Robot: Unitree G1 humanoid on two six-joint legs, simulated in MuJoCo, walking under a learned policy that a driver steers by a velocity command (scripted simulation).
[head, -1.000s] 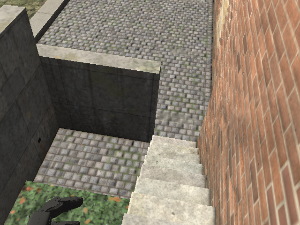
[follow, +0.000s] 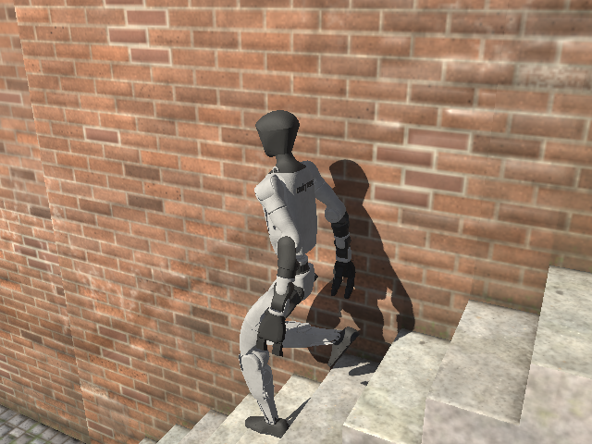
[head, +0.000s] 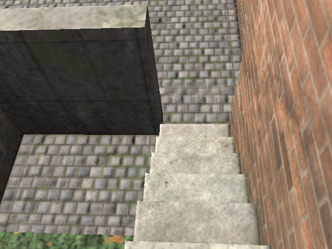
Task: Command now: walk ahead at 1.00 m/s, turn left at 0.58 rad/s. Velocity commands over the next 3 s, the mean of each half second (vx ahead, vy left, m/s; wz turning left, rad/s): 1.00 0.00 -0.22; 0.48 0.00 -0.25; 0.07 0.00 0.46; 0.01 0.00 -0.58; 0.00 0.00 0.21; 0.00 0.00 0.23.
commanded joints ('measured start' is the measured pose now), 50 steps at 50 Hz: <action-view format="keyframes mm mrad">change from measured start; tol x64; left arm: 1 106 187 17 -148 -5 -95 -69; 50 115 390 20 137 42 40 -81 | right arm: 1 25 -197 -45 -139 -7 4 -24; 50 -189 62 48 -45 108 206 -107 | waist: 1 49 -74 -569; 50 37 -274 -152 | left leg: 1 846 468 -867 -49 656 377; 12 -141 102 -134 439 -52 -44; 16 -338 51 123 1593 73 -217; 18 -734 53 -66 1303 -670 -150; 25 -40 231 -181 278 683 -113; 31 734 231 -18 -175 586 -35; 34 920 593 -617 47 570 233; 38 -416 367 -265 6 148 -36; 45 -210 -30 -58 1214 -986 -240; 50 -485 64 -322 1458 -427 -261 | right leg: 1 -607 -53 359 -366 209 -76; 8 63 -50 165 -1547 1438 -170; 16 569 -29 148 -1793 1199 -316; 29 -326 91 477 -1082 455 -247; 32 -876 314 285 86 -127 -9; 43 449 -159 233 -2145 1418 -93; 46 506 -297 329 -1559 2104 -127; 50 254 -524 640 -1790 1287 -324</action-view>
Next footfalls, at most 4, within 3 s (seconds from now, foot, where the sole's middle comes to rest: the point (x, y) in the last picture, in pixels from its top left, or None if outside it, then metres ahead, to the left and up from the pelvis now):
0.32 right None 0.34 -0.16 -0.95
0.62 left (156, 213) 0.62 0.14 -1.15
0.88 right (224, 195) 0.76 -0.25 -1.34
1.26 left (165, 187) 0.83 0.09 -1.34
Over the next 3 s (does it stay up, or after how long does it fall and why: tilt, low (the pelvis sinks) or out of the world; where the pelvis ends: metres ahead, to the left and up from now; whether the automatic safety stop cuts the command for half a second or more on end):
stays up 0.80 -0.02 -0.57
